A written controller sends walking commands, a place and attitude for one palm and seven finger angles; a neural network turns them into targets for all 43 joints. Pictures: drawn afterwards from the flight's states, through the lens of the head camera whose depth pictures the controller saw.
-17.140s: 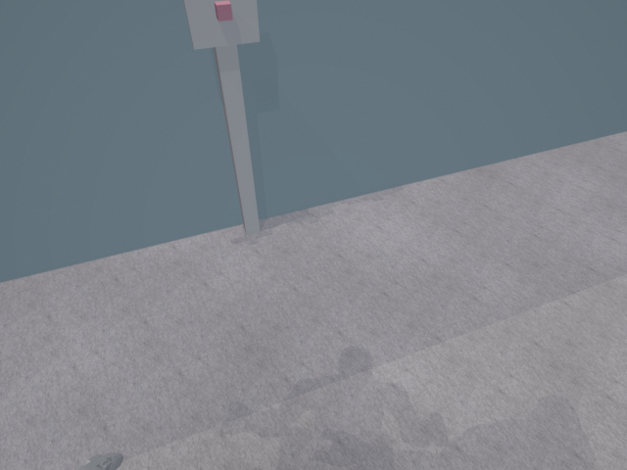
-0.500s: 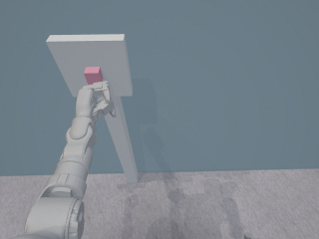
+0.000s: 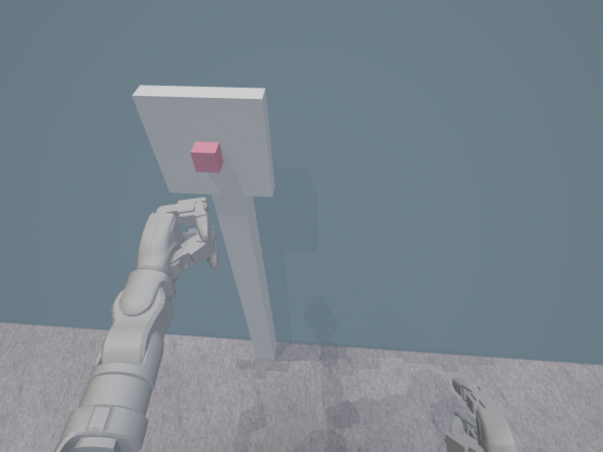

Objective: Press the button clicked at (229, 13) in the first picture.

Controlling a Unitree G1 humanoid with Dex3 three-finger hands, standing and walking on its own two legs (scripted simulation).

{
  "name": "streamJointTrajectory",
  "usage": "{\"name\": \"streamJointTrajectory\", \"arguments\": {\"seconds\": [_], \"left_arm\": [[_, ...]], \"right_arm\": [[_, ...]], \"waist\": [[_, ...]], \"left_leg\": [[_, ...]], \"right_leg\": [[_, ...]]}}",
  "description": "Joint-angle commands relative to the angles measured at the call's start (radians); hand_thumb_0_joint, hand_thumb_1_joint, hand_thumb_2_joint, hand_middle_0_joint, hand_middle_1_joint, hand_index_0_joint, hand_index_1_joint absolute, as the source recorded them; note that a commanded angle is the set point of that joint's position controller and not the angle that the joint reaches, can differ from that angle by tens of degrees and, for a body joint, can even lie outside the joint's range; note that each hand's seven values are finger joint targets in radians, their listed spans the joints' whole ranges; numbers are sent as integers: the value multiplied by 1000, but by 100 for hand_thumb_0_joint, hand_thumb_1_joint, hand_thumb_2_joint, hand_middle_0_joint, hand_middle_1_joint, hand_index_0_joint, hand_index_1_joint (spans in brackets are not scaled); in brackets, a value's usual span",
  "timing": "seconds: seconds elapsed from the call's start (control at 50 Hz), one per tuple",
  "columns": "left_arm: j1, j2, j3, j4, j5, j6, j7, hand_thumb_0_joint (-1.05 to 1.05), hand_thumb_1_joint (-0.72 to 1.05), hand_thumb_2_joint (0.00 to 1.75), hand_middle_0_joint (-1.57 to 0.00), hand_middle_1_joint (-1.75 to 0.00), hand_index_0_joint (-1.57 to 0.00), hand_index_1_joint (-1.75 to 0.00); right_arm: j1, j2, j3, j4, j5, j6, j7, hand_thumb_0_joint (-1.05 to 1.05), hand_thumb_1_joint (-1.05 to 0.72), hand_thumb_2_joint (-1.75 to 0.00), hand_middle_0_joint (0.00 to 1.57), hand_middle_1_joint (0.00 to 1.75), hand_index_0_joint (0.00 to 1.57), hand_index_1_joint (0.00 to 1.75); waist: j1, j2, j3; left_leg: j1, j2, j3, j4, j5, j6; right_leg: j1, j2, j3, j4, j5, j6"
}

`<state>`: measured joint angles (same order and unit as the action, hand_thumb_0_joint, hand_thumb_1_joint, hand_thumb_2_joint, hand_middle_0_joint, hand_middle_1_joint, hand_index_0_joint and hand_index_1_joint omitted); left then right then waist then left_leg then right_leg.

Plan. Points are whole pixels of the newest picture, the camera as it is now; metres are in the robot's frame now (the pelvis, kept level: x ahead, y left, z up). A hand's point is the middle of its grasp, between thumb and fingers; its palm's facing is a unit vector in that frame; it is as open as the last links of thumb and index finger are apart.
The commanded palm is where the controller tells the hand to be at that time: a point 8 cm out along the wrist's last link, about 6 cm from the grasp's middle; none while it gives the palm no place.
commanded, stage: draw the hand back to the body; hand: left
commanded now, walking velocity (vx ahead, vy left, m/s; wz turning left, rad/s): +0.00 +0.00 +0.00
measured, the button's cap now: (208, 155) +0.49 +0.17 +0.14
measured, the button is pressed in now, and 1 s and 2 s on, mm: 0 0 0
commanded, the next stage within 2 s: step back with the hand held close in 1.46 s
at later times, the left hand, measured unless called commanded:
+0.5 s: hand (157, 274) +0.28 +0.18 +0.14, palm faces -0.01 -1.00 -0.03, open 3.1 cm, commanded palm +0.24 +0.24 +0.15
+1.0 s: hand (74, 311) +0.22 +0.23 +0.17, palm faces +0.31 -0.89 -0.33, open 3.1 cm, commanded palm +0.17 +0.28 +0.18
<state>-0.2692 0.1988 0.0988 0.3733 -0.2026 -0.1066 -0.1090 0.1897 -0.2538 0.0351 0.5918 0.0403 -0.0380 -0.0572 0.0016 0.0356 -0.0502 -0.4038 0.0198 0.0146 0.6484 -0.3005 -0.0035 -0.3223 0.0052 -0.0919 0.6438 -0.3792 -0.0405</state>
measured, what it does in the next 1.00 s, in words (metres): stands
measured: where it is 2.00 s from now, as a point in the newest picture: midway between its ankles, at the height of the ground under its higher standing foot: outside the picture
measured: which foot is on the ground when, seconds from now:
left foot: down 0.00-1.00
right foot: down 0.00-1.00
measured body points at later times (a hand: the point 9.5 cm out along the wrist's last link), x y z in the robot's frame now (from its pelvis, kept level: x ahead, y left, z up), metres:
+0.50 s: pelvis -0.01 +0.01 +0.01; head -0.02 -0.01 +0.46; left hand +0.27 +0.23 +0.14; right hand +0.17 -0.23 -0.07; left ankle +0.02 +0.12 -0.72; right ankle -0.03 -0.09 -0.72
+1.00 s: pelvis +0.01 +0.02 +0.02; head -0.02 +0.00 +0.47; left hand +0.19 +0.28 +0.19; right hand +0.19 -0.20 -0.07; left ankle +0.02 +0.12 -0.72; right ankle -0.03 -0.09 -0.72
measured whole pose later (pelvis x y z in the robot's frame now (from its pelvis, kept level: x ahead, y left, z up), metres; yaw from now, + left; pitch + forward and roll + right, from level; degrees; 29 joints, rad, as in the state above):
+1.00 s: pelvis +0.01 +0.02 +0.02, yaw -2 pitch -5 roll +0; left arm 0.42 0.30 0.19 -0.37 -0.06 -0.08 0.10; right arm 0.18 -0.22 0.04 0.62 -0.02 -0.03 -0.07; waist 0.05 0.07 0.02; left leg -0.09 0.00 0.05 0.38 -0.20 0.02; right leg -0.01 0.00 -0.05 0.35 -0.25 -0.01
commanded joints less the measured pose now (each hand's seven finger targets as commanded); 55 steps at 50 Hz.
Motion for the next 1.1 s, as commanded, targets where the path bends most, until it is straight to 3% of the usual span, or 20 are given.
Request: {"name": "streamJointTrajectory", "arguments": {"seconds": [0.0,0.04,0.08,0.14,0.2,0.24,0.3,0.34,0.46,0.48,0.52,0.54,0.62,0.64,0.7,0.74,0.88,0.94,1.0,1.08], "left_arm": [[-374,197,120,-197,-14,-77,-8,0,90,90,-130,-150,-130,-150],[-309,223,148,-204,-21,-78,-22,0,90,90,-130,-150,-130,-150],[-252,204,141,-246,-31,-71,-40,0,90,90,-130,-150,-130,-150],[-131,204,159,-279,-55,-47,-60,0,90,90,-130,-150,-130,-150],[-101,189,145,-373,-64,-8,-72,0,90,90,-130,-150,-130,-150],[-103,199,147,-429,-69,8,-69,0,90,90,-130,-150,-130,-150],[-77,190,138,-538,-70,20,-70,0,90,90,-130,-150,-130,-150],[-59,206,144,-575,-71,24,-67,0,90,90,-130,-150,-130,-150],[84,200,147,-655,-79,75,-81,0,90,90,-130,-150,-130,-150],[103,285,133,-767,41,19,36,0,90,90,-130,-150,-130,-150],[238,192,85,-706,75,7,118,0,90,90,-130,-150,-130,-150],[250,198,83,-723,85,0,136,0,90,90,-130,-150,-130,-150],[249,212,95,-802,125,-25,189,0,90,90,-130,-150,-130,-150],[265,223,102,-808,130,-28,194,0,90,90,-130,-150,-130,-150],[312,216,112,-843,139,-33,210,0,90,90,-130,-150,-130,-150],[372,234,134,-854,141,-35,213,0,90,90,-130,-150,-130,-150],[539,243,180,-963,142,-37,219,0,90,90,-130,-150,-130,-150],[616,262,221,-961,139,-35,220,0,90,90,-130,-150,-130,-150],[643,269,245,-1011,136,-42,223,0,90,90,-130,-150,-130,-150],[690,283,272,-1036,135,-46,229,0,90,90,-130,-150,-130,-150]], "right_arm": [[-36,-108,-36,-125,2,-42,-10,0,-90,-90,20,30,20,30],[-39,-109,-33,-138,2,-44,-6,0,-90,-90,20,30,20,30],[-57,-102,-32,-156,8,-49,-2,0,-90,-90,20,30,20,30],[-63,-109,-35,-173,11,-58,4,0,-90,-90,20,30,20,30],[-83,-106,-34,-185,18,-64,1,0,-90,-90,20,30,20,30],[-90,-109,-35,-185,18,-72,-5,0,-90,-90,20,30,20,30],[-100,-103,-32,-187,18,-91,-13,0,-90,-90,20,30,20,30],[-101,-106,-29,-180,16,-105,-19,0,-90,-90,20,30,20,30],[-114,-101,-22,-179,16,-128,-24,0,-90,-90,20,30,20,30],[-144,-88,-19,-165,-11,-129,-33,0,-90,-90,20,30,20,30],[-137,-82,-12,-144,-22,-112,-35,0,-90,-90,20,30,20,30],[-143,-84,-17,-138,-26,-105,-34,0,-90,-90,20,30,20,30],[-152,-73,-12,-132,-37,-84,-35,0,-90,-90,20,30,20,30],[-157,-77,-14,-127,-41,-83,-36,0,-90,-90,20,30,20,30],[-160,-71,-14,-129,-46,-73,-36,0,-90,-90,20,30,20,30],[-166,-75,-19,-126,-51,-69,-34,0,-90,-90,20,30,20,30],[-167,-71,-28,-140,-53,-56,-18,0,-90,-90,20,30,20,30],[-164,-73,-34,-139,-55,-52,-16,0,-90,-90,20,30,20,30],[-157,-67,-36,-144,-51,-54,-16,0,-90,-90,20,30,20,30],[-157,-68,-39,-148,-48,-63,-20,0,-90,-90,20,30,20,30]], "waist": [[-6,-14,-278],[12,-47,-298],[26,1,-290],[34,-99,-256],[32,-49,-203],[17,-90,-176],[20,-11,-193],[13,-20,-177],[32,-1,-149],[46,-3,-60],[37,-53,-12],[36,-84,-8],[31,36,-29],[33,-5,-23],[38,35,-38],[45,-17,-41],[58,16,-29],[62,-38,6],[63,22,-10],[68,24,13]], "left_leg": [[187,-43,-9,-45,211,42],[176,-39,-11,-55,238,43],[187,-39,-2,-67,257,41],[170,-35,0,-82,257,45],[180,-34,6,-105,222,44],[190,-30,-1,-108,195,49],[234,-31,-6,-122,200,45],[240,-28,-13,-125,188,46],[262,-27,-23,-155,182,41],[278,-26,-14,-196,165,43],[289,-15,-23,-236,138,40],[306,-13,-15,-245,139,44],[379,-10,-14,-292,152,37],[384,-10,-12,-297,155,40],[408,-9,-15,-312,191,36],[415,-8,-11,-308,223,39],[404,-5,-16,-300,294,33],[386,-5,-10,-293,295,34],[387,-4,-8,-283,308,33],[377,-1,-12,-284,283,31]], "right_leg": [[46,-1,89,-104,408,29],[93,0,84,-98,443,29],[108,-1,82,-98,480,26],[128,0,78,-110,500,38],[98,3,75,-131,437,36],[78,8,77,-153,379,40],[77,10,70,-158,352,30],[67,14,70,-168,322,31],[77,13,55,-187,296,25],[59,-8,92,-276,256,24],[83,-7,75,-291,201,25],[89,-2,80,-320,193,27],[140,-3,79,-345,196,20],[147,2,81,-365,195,22],[186,0,76,-360,228,17],[203,3,80,-374,259,20],[232,-1,74,-348,331,18],[220,2,72,-365,335,21],[227,-6,74,-348,351,20],[212,-5,74,-354,319,20]]}}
